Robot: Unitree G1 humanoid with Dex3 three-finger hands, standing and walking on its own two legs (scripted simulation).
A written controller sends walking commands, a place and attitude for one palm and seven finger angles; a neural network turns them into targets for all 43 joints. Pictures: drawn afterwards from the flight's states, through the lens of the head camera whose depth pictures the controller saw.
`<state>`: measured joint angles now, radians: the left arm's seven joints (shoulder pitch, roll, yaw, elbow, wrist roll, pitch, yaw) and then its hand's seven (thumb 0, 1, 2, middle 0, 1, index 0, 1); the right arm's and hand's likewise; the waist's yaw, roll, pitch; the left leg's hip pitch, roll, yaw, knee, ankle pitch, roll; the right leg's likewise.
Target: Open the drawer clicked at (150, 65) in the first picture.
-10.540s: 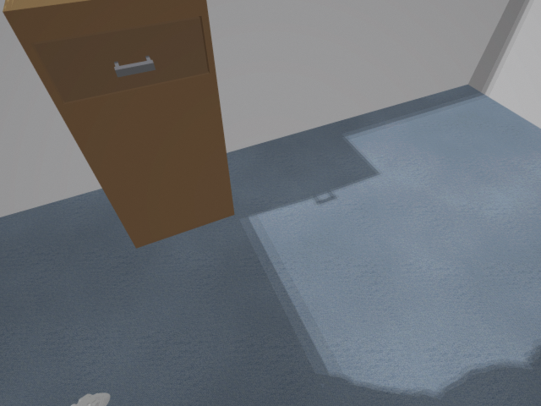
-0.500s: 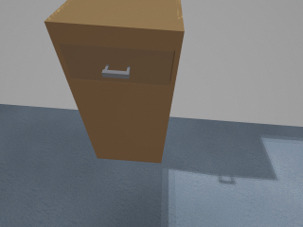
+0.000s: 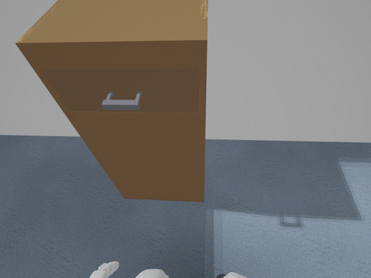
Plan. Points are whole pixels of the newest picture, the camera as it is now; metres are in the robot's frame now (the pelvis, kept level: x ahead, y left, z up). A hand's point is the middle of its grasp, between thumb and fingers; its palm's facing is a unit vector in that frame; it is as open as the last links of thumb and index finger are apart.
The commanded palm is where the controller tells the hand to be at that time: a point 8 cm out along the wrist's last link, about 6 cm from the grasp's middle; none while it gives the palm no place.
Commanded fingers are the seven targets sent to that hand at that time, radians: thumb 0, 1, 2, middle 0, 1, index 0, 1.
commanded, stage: come to a stop and stand still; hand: left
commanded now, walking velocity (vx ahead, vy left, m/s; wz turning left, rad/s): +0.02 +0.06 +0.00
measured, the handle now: (123, 99) +0.55 +0.21 +0.04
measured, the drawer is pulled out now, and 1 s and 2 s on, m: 0.00 0.00 0.00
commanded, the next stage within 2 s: look again from close up in 1.02 s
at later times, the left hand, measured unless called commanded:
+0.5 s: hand out of the picture -0.06 +0.23 -0.17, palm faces +0.03 -0.97 -0.23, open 7.4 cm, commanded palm none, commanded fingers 0.00 0.90 0.90 -0.20 -0.30 -0.20 -0.30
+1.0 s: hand out of the picture -0.07 +0.19 -0.17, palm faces +0.01 -0.98 -0.17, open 7.3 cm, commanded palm none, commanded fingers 0.00 0.90 0.90 -0.20 -0.30 -0.20 -0.30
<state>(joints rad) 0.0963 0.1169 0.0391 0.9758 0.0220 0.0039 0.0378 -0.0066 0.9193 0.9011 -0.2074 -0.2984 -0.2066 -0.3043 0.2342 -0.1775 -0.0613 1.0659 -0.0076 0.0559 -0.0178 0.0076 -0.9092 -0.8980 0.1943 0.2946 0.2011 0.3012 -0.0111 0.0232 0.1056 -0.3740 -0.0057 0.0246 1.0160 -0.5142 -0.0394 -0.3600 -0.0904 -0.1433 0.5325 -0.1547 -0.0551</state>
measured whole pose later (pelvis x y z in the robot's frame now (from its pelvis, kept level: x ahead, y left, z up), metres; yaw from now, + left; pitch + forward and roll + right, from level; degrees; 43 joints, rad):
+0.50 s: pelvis -0.04 +0.05 +0.00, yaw -2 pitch +0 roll +2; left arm 0.30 0.19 0.02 1.11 0.01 0.02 0.02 0.01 0.91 0.90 -0.20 -0.30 -0.20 -0.30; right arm 0.24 -0.16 -0.02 1.08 0.00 0.00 -0.03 0.01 -0.93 -0.90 0.20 0.30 0.20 0.30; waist 0.02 -0.02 0.02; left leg -0.20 -0.02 0.06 0.45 -0.25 0.02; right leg -0.19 -0.04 -0.02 0.49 -0.31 0.00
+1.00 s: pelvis -0.07 +0.03 +0.01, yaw -2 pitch -1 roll +1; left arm 0.29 0.12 0.00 1.14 0.00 0.00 0.03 0.01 0.91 0.90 -0.20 -0.30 -0.20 -0.30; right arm 0.33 -0.12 0.00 1.17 -0.01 0.00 -0.03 0.01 -0.91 -0.90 0.19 0.29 0.20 0.30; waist -0.01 0.00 0.03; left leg -0.17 0.02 0.05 0.39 -0.19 -0.01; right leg -0.17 0.01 -0.03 0.43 -0.24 -0.03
